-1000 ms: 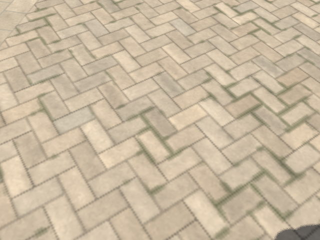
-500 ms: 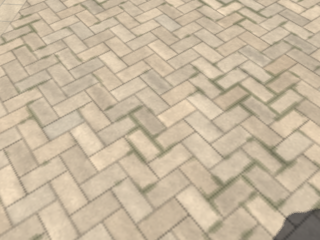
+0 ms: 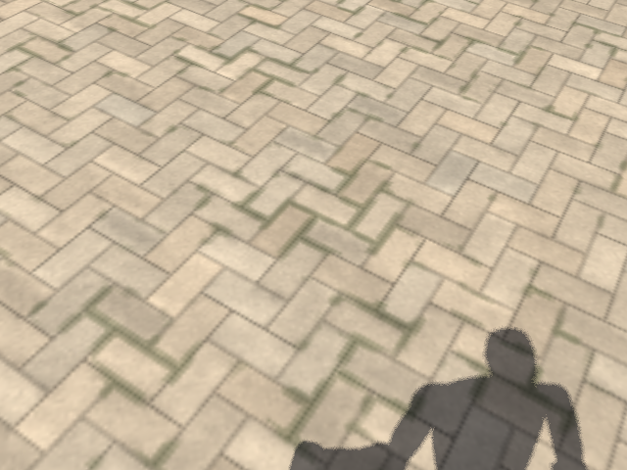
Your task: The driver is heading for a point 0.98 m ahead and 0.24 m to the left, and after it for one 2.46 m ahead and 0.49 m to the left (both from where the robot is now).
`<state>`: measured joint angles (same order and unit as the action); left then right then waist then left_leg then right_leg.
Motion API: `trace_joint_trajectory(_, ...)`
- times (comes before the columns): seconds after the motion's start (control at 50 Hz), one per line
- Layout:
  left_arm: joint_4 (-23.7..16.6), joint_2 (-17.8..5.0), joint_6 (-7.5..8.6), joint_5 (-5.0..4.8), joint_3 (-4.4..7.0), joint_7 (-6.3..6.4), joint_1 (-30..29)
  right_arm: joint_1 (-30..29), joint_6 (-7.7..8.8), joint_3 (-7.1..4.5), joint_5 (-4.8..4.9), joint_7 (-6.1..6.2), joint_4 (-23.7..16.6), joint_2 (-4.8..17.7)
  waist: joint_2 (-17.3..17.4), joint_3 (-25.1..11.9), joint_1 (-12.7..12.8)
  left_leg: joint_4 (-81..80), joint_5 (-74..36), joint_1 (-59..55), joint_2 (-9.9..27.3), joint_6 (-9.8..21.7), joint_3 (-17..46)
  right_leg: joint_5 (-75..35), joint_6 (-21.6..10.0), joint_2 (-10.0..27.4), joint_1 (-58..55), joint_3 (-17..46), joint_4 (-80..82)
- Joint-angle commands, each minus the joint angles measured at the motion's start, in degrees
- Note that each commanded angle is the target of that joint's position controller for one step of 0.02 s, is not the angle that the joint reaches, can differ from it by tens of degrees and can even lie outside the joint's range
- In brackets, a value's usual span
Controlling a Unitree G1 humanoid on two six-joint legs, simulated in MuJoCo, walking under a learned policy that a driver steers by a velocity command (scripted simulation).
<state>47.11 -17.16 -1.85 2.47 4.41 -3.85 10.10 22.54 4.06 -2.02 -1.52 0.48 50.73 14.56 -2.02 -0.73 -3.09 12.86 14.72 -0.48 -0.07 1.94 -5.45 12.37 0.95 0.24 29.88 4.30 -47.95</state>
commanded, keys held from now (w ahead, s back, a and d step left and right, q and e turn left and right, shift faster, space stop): w+q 1.00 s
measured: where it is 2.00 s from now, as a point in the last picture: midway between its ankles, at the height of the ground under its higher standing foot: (198, 322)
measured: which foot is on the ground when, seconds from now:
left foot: down 0.00-0.14, up 0.16-0.62, down 0.64-1.00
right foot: up 0.00-0.10, down 0.12-0.66, up 0.68-1.00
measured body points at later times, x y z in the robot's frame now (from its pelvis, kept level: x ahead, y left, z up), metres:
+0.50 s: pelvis +0.22 -0.04 -0.01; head +0.25 -0.04 +0.44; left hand +0.15 +0.20 -0.15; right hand +0.41 -0.26 -0.14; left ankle +0.34 +0.10 -0.69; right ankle +0.12 -0.13 -0.75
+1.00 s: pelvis +0.48 +0.06 +0.00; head +0.51 +0.09 +0.44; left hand +0.53 +0.36 -0.11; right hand +0.61 -0.19 -0.13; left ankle +0.40 +0.07 -0.75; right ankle +0.71 -0.03 -0.68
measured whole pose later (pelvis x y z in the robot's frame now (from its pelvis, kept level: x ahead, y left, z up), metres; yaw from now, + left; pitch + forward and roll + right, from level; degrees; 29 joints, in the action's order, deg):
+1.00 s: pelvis +0.48 +0.06 +0.00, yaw +30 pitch +1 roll +0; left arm 42.8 -15.2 0.9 2.6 1.8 -1.1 4.7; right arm 22.7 2.7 -3.9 -0.1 -0.4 50.9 15.2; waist -2.2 2.8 -3.6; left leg 16.5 13.6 3.2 -9.0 7.9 6.2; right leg 4.9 3.3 6.9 39.1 2.6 -47.6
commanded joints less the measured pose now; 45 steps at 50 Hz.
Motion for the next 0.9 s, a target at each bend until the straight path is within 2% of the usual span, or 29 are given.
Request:
trace_joint_trajectory(0.02, -6.9, -1.2, 1.9, 0.13, -0.84, -0.15, -11.1, 2.3, 0.97, -1.57, 0.22, -0.62, -0.3, 7.6, 9.6, 7.7, -1.2, -5.4, -3.0, 2.5, 13.5, 9.2, 10.9, 1.3, -1.1, 0.8, 4.2, -6.4, 9.5)
trace_joint_trajectory(0.06, -7.5, -1.1, 2.5, -0.18, -1.16, 0.3, -11.6, 3.7, 0.65, -1.85, 0.23, -0.98, 0.8, 8.7, 10.8, 7.1, -0.8, -2.2, -12.6, 5.0, 14.0, 9.6, 11.6, 4.5, -2.4, -0.5, -2.9, -9.1, 13.7)
trace_joint_trajectory(0.08, -7.0, -1.4, 2.91, -0.45, -1.1, 0.71, -9.1, 3.4, 0.41, -2.08, 0.32, -1.02, 1.2, 9.5, 10.6, 6.4, 0.9, 0.0, -16.6, 6.5, 14.6, 9.5, 12.3, 3.9, -3.4, -1.3, -7.7, -9.3, 16.0)
trace_joint_trajectory(0.1, -5.2, -1.7, 3.52, -0.54, -0.86, 1.31, -3.4, 1.9, 0.18, -2.2, 0.65, -0.97, 1.3, 10.0, 9.0, 4.7, 4.5, 4.7, -21.5, 9.1, 13.7, 8.4, 11.3, 0.1, -4.2, -2.3, -16.1, -9.3, 20.8)
trace_joint_trajectory(0.12, -1.9, -4.1, 4.4, -0.02, 0.13, 2.31, 5.4, 1.6, 0.23, -1.86, 1.02, -1.07, 1.3, 9.0, 4.7, -0.5, 8.2, 15.1, -25.4, 13.5, 10.2, 6.7, 8.1, -1.8, -5.2, -2.2, -29.4, -7.7, 23.2)
trace_joint_trajectory(0.14, -0.4, -9.0, 5.12, 1.29, 1.42, 3.48, 15.8, -0.3, 0.47, -0.84, 1.44, -1.3, -1.1, 6.2, -3.1, -9.0, 12.8, 31.7, -11.7, 22.7, 5.9, 4.6, 4.6, 11.2, -7.4, 11.5, -43.2, 6.8, 27.5)
trace_joint_trajectory(0.16, 0.2, -15.6, 5.02, 0.79, 2.7, 4.22, 19.0, 2.0, 0.35, 0.14, 1.79, -1.11, -3.1, 1.0, -15.8, -12.2, 11.5, 47.1, 16.3, 37.8, -2.4, 3.1, 2.8, 18.3, -11.4, 25.7, -49.0, 29.4, 35.3)
trace_joint_trajectory(0.18, -0.4, -11.3, 4.87, 0.11, 1.69, 4.33, 15.2, 0.8, -0.5, -1.56, 1.01, -0.49, -1.2, 6.7, -4.8, -6.4, 10.3, 53.5, 13.4, 39.0, 0.4, 4.1, 10.2, 20.7, -11.2, 24.1, -40.6, 27.8, 35.8)
trace_joint_trajectory(0.2, -1.4, -7.2, 5.02, -0.28, 0.36, 4.1, 8.8, 0.4, -0.51, -1.83, 1.26, -1.05, -1.0, 6.1, -3.0, -0.6, 6.8, 53.2, 7.7, 38.3, 2.8, 4.5, 11.0, 16.8, -9.9, 21.1, -34.1, 19.6, 36.5)
trace_joint_trajectory(0.22, -1.8, -3.8, 5.39, -0.58, -0.49, 3.81, 5.2, 1.0, -0.72, -1.62, 1.41, -1.35, 0.0, 4.5, -3.0, 1.9, 4.9, 51.4, 4.2, 36.2, 4.2, 4.0, 10.1, 9.2, -8.4, 18.1, -29.7, 12.7, 37.9)
trace_joint_trajectory(0.26, -1.5, -1.0, 6.3, -0.96, -1.38, 4.09, 3.9, 2.1, -2.0, -1.75, 0.01, -2.03, 1.3, 3.3, -4.7, 3.5, 3.1, 50.8, 0.7, 34.3, 5.0, 2.7, 8.5, -0.2, -6.6, 14.3, -26.3, 3.5, 39.2)
trace_joint_trajectory(0.32, 0.4, -1.3, 7.67, -1.35, -1.21, 4.19, 7.2, -1.7, -2.94, -1.97, -0.12, -2.98, -0.2, 2.1, -3.5, 4.4, 2.4, 52.5, -3.2, 37.9, 4.9, 1.8, 7.4, -13.9, -7.1, 13.8, -26.6, -2.8, 39.3)
trace_joint_trajectory(0.42, 2.7, 0.1, 8.01, -1.16, -1.62, 4.52, 10.6, -12.1, -3.18, -1.36, -0.26, -4.13, -4.4, 0.6, -2.7, 6.9, 3.0, 44.2, -11.4, 43.1, 4.7, 0.8, 4.8, -23.2, -7.7, 12.6, -27.1, -10.8, 39.6)
trace_joint_trajectory(0.5, 4.6, -1.9, 7.93, -1.26, -1.38, 5.12, 12.8, -20.7, -3.08, -0.2, -0.48, -5.02, -7.9, -0.3, -2.1, 8.4, 4.4, 29.2, -14.1, 37.8, 3.4, 2.3, -0.4, -29.3, -7.2, 13.3, -28.6, -15.0, 39.5)
trace_joint_trajectory(0.52, 5.1, -2.5, 7.76, -1.25, -1.28, 5.31, 13.4, -21.6, -3.12, -0.16, -0.51, -5.05, -8.5, 0.0, -1.9, 8.2, 4.4, 26.9, -13.1, 36.6, 2.7, 3.1, -1.5, -33.0, -7.0, 13.8, -30.5, -15.9, 38.4)
trace_joint_trajectory(0.56, 5.7, -4.1, 7.28, -1.21, -1.02, 5.79, 13.7, -20.3, -3.27, -0.49, -0.61, -4.64, -8.6, 1.2, -2.5, 5.8, 3.2, 24.6, -9.2, 31.9, -0.4, 5.5, -3.7, -49.5, -6.3, 14.4, -34.6, -17.8, 32.5)
trace_joint_trajectory(0.6, 5.8, -6.1, 6.26, -0.94, -0.51, 6.24, 13.3, -14.2, -3.27, -1.28, -0.67, -3.98, -7.2, 3.0, -3.8, 1.2, 0.0, 23.9, -3.1, 24.3, -4.0, 8.4, -4.8, -62.5, -6.4, 15.0, -36.9, -18.8, 20.5)
trace_joint_trajectory(0.62, 5.6, -7.0, 5.66, -0.81, -0.27, 6.2, 13.3, -8.7, -2.92, -2.1, -0.76, -3.63, -5.6, 4.6, -3.8, -2.3, -2.1, 21.8, -1.1, 17.2, -5.5, 10.0, -3.8, -59.9, -6.7, 15.3, -35.1, -18.5, 11.0)
trace_joint_trajectory(0.64, 5.0, -7.3, 5.36, -0.9, -0.19, 5.81, 12.5, -0.5, -2.49, -3.36, -1.29, -2.88, -3.0, 6.9, -1.1, -6.5, -6.1, 16.8, -1.3, 5.0, -5.5, 12.1, -1.0, -48.4, -5.7, 14.0, -28.1, -19.1, -3.1)
trace_joint_trajectory(0.66, 2.6, -2.3, 5.57, -1.27, -1.22, 5.08, 14.7, 2.3, -2.69, -5.18, -1.66, -1.86, -2.7, 13.0, 8.6, -11.4, -4.6, 15.3, 5.7, -10.4, 9.2, 17.0, 19.6, -10.3, -3.5, 8.6, -9.8, -18.9, -22.8)
trace_joint_trajectory(0.68, -1.6, -2.2, 6.09, -1.81, -1.04, 4.23, 12.4, 0.6, -3.19, -5.95, -0.1, -1.89, -4.2, 16.5, 13.8, -16.0, -2.5, 6.1, 4.2, -18.3, 20.0, 24.9, 49.7, 19.5, -1.3, -2.9, 7.5, -9.0, -37.7)
trace_joint_trajectory(0.7, -3.0, -4.5, 6.79, -1.31, -0.7, 3.98, 4.7, -0.2, -3.6, -5.59, 0.82, -1.43, -3.7, 14.6, 4.8, -9.2, -3.9, 2.9, 2.0, -14.5, 18.3, 22.3, 43.1, 13.1, -2.0, 1.2, 13.9, -1.8, -36.9)
trace_joint_trajectory(0.72, -3.5, -3.8, 7.58, -1.87, -1.12, 3.75, 4.3, -3.1, -3.43, -4.96, 1.15, -0.96, -3.4, 12.1, 2.6, -2.6, -1.5, 1.8, -3.0, -6.2, 17.2, 20.3, 36.0, 7.6, -2.2, 3.7, 13.0, -2.2, -31.8)
trace_joint_trajectory(0.74, -2.5, -3.5, 7.71, -1.64, -1.1, 3.89, 5.4, -5.7, -3.01, -4.33, 0.92, -0.79, -3.6, 9.6, -0.6, 1.1, 1.5, 1.2, -10.2, 0.8, 14.1, 17.5, 30.7, 5.7, -2.1, 5.5, 9.4, -2.3, -26.3)
trace_joint_trajectory(0.76, -2.4, -3.2, 6.82, -0.58, -1.13, 3.94, 6.3, -7.4, -2.49, -3.86, 1.26, -0.52, -3.7, 8.3, -0.7, 2.2, 3.5, 0.9, -15.8, 5.5, 11.3, 16.2, 26.6, 5.6, -1.3, 6.3, 5.8, -2.1, -23.2)
trace_joint_trajectory(0.78, -1.9, -2.7, 5.63, 0.25, -1.27, 3.79, 7.8, -8.3, -1.91, -3.43, 1.41, -0.51, -4.0, 7.3, 0.1, 1.4, 4.7, 0.4, -19.1, 8.1, 9.4, 15.5, 23.6, 5.3, -0.4, 6.8, 2.5, -2.0, -21.0)
trace_joint_trajectory(0.8, -2.2, -2.4, 4.66, 0.62, -1.28, 3.56, 7.9, -7.8, -1.21, -3.32, 1.61, -0.64, -3.9, 7.3, 0.7, 0.9, 5.2, 0.3, -22.2, 9.2, 8.2, 15.5, 22.3, 5.5, 0.3, 6.7, 1.6, -2.5, -19.5)
trace_joint_trajectory(0.84, -3.2, -1.6, 3.57, 0.61, -1.44, 3.18, 5.9, -6.1, -0.5, -3.61, 1.67, -0.84, -3.4, 8.7, 1.6, 1.2, 5.1, -0.5, -23.0, 11.1, 6.4, 15.0, 20.4, 2.9, 1.6, 6.7, 2.5, -3.7, -15.3)
trace_joint_trajectory(0.9, -6.2, -1.9, 3.2, 0.36, -1.49, 3.04, -2.1, -1.9, -0.52, -3.75, 1.54, -0.82, -2.8, 9.3, 3.6, 3.3, 2.4, -1.7, -21.0, 9.9, 5.3, 13.2, 21.2, -3.9, 2.7, 6.5, 7.7, -4.4, -7.6)
Velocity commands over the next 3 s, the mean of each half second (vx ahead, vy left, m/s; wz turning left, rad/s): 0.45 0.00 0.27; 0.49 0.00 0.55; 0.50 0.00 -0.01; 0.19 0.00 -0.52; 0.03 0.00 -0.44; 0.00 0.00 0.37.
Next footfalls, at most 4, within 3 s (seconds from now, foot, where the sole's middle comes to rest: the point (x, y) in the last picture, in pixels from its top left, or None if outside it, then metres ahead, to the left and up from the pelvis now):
0.12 right None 0.16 -0.13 -0.78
0.64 left None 0.44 0.08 -0.78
1.18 right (253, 356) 0.80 0.10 -0.78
1.68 left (149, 308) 0.94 0.37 -0.78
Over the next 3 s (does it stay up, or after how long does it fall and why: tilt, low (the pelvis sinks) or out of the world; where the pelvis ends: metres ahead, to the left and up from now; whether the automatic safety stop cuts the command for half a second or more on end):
stays up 0.85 0.20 0.00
